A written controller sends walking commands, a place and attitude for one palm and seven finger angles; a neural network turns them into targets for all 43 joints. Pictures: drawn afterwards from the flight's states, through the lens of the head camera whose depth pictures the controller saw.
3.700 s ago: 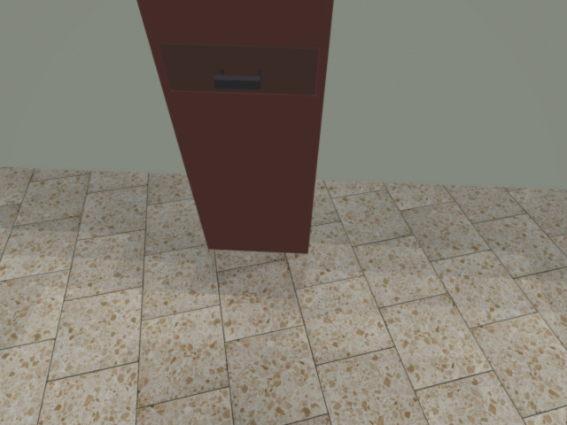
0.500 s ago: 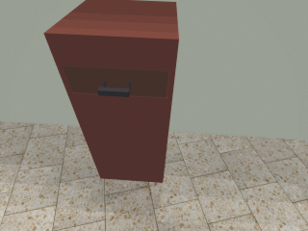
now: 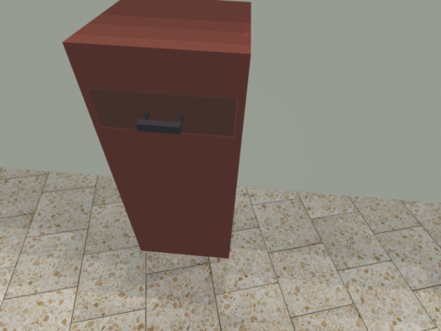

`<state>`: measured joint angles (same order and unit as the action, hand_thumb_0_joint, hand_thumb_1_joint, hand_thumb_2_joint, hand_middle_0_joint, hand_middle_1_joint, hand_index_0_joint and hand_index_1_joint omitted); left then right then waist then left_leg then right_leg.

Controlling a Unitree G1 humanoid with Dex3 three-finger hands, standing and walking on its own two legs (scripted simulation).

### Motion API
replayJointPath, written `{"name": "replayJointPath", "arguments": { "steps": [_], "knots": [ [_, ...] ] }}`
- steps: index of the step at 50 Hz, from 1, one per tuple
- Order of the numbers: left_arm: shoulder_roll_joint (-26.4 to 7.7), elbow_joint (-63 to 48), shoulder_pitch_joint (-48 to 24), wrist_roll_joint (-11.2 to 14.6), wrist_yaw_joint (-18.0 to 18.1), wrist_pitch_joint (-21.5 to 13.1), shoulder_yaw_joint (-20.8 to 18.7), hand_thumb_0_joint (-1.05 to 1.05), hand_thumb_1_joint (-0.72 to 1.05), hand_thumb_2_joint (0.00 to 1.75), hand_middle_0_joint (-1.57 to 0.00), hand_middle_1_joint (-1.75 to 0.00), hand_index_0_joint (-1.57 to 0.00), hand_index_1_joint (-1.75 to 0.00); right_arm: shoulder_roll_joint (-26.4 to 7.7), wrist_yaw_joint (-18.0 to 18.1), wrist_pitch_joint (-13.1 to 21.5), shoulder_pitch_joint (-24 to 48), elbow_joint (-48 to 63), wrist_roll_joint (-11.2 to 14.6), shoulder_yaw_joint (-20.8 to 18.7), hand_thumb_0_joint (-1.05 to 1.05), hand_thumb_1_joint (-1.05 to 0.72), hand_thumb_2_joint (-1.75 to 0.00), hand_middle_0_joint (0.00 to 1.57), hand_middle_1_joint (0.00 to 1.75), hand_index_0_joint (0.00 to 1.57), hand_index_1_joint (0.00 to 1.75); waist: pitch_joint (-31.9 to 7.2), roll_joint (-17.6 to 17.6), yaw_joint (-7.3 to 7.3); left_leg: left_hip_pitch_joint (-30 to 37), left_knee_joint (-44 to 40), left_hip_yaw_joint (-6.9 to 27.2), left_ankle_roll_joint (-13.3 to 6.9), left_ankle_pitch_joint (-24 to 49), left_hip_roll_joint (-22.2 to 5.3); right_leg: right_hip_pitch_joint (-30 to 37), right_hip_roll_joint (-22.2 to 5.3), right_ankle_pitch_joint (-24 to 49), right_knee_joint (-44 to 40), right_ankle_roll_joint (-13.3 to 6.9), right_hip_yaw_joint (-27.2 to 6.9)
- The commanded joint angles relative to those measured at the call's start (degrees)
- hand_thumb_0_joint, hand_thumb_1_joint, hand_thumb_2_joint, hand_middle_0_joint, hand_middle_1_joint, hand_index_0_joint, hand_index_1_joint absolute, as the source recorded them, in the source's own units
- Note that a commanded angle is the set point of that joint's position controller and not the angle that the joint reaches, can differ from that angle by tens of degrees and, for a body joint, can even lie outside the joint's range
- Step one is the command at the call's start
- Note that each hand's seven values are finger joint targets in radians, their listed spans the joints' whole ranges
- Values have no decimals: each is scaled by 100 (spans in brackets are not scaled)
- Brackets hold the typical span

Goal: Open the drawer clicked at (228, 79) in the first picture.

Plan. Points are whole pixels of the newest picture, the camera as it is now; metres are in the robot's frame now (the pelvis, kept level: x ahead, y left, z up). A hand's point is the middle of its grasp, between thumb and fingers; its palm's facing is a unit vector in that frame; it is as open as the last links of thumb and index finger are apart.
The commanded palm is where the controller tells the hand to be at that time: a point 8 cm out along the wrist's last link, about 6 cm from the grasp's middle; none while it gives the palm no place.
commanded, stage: look again from close up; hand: left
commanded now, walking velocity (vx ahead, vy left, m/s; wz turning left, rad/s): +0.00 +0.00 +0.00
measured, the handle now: (161, 121) +0.61 +0.20 +0.05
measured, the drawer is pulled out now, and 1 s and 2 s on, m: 0.00 0.00 0.00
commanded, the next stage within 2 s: shuffle to correct the standing spot in 0.34 s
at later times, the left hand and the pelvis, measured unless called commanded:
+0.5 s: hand out of the picture +0.01 +0.15 -0.17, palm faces +0.03 -0.99 -0.16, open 7.4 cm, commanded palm none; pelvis +0.02 -0.01 +0.00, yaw +0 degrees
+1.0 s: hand out of the picture +0.08 +0.18 -0.17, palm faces +0.01 -0.98 -0.20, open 7.4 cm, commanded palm none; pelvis +0.06 +0.01 +0.00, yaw -1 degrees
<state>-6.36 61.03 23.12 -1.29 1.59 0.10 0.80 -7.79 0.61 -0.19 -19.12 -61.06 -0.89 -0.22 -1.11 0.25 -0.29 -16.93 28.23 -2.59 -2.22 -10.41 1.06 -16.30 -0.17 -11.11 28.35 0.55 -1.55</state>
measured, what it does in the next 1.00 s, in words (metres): shifts its weight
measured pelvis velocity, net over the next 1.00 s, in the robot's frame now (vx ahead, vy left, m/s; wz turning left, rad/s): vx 0.06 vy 0.01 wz -0.02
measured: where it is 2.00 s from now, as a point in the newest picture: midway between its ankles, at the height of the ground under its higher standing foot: outside the picture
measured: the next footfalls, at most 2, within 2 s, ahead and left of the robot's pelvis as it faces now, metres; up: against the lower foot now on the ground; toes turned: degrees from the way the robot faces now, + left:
none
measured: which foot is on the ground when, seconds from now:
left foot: down 0.00-1.00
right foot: down 0.00-1.00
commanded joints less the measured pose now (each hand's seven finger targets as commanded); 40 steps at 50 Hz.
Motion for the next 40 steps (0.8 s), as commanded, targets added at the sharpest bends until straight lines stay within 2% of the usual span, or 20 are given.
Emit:
{"name": "replayJointPath", "arguments": {
  "steps": [1,6,10,14,22,24,28,31,32,33,34,35,36,38,40],
  "knots": [
    [-572,-218,298,3,39,-91,-158,0,90,90,-20,-30,-20,-30,-582,67,94,-301,186,-9,-127,0,-90,-90,20,30,20,30,801,115,48,-419,-881,805,-24,-1766,-544,-518,-383,-1700,-900,-252,-640],
    [-560,-244,239,11,35,-97,-172,0,90,90,-20,-30,-20,-30,-533,74,107,-362,160,-17,-112,0,-90,-90,20,30,20,30,743,130,45,-438,-852,805,-12,-1684,-540,-444,-388,-1650,-919,-264,-645],
    [-575,-272,184,17,40,-90,-185,0,90,90,-20,-30,-20,-30,-521,79,110,-407,142,-23,-104,0,-90,-90,20,30,20,30,791,-14,46,-478,-930,857,-8,-1703,-568,-420,-373,-1599,-922,-275,-616],
    [-547,-254,202,23,34,-107,-181,0,90,90,-20,-30,-20,-30,-534,84,145,-408,133,-22,-93,0,-90,-90,20,30,20,30,674,-89,18,-483,-1025,904,-18,-1592,-608,-176,-354,-1189,-834,-272,-561],
    [-549,-189,157,39,36,-139,-141,0,90,90,-20,-30,-20,-30,-534,93,157,-419,62,-1,-68,0,-90,-90,20,30,20,30,643,-5,46,-251,-986,800,17,-1206,-615,-87,-377,-839,-907,-270,-561],
    [-584,-177,226,23,30,-162,-170,0,90,90,-20,-30,-20,-30,-558,79,171,-496,31,-16,-64,0,-90,-90,20,30,20,30,422,105,24,-161,-881,697,3,-1331,-561,100,-417,-1127,-882,-320,-595],
    [-723,-226,269,-3,2,-127,-265,0,90,90,-20,-30,-20,-30,-534,38,130,-480,109,-40,-75,0,-90,-90,20,30,20,30,773,393,-21,-453,-416,421,11,-1633,-322,-112,-625,-2126,-1128,-490,-984],
    [-832,-269,328,9,0,-134,-337,0,90,90,-20,-30,-20,-30,-432,22,154,-533,156,-38,-50,0,-90,-90,20,30,20,30,814,630,-11,-472,47,138,36,-1196,-139,-68,-928,-2273,-1362,-675,-1327],
    [-802,-265,297,15,4,-141,-338,0,90,90,-20,-30,-20,-30,-392,27,181,-516,166,-30,-36,0,-90,-90,20,30,20,30,800,634,23,-281,38,128,37,-909,-162,-135,-936,-1949,-1323,-683,-1268],
    [-751,-274,188,25,11,-142,-300,0,90,90,-20,-30,-20,-30,-374,39,203,-566,136,-13,-8,0,-90,-90,20,30,20,30,809,544,80,-53,-176,226,39,-608,-230,-249,-820,-1494,-1156,-617,-1051],
    [-635,-267,127,27,24,-144,-255,0,90,90,-20,-30,-20,-30,-424,59,231,-587,105,-1,2,0,-90,-90,20,30,20,30,834,240,104,221,-462,414,30,-199,-406,-402,-598,-918,-863,-509,-760],
    [-541,-246,148,18,41,-132,-224,0,90,90,-20,-30,-20,-30,-510,82,269,-620,65,11,-17,0,-90,-90,20,30,20,30,816,-197,66,320,-678,686,-34,283,-678,-351,-389,-301,-533,-391,-419],
    [-472,-189,191,28,57,-126,-186,0,90,90,-20,-30,-20,-30,-600,116,299,-564,37,20,-13,0,-90,-90,20,30,20,30,747,-559,5,274,-888,872,-123,795,-912,-84,-323,28,-370,-270,-194],
    [-460,-101,295,52,106,-123,-143,0,90,90,-20,-30,-20,-30,-627,186,323,-422,72,56,-9,0,-90,-90,20,30,20,30,447,-450,-82,481,-793,857,-198,2353,-1006,345,-362,455,-320,-158,-129],
    [-525,-108,231,61,141,-91,-142,0,90,90,-20,-30,-20,-30,-649,230,320,-434,88,73,-40,0,-90,-90,20,30,20,30,281,-387,-30,866,-612,777,-150,3502,-1039,365,-374,675,-237,-119,-146]
  ]
}}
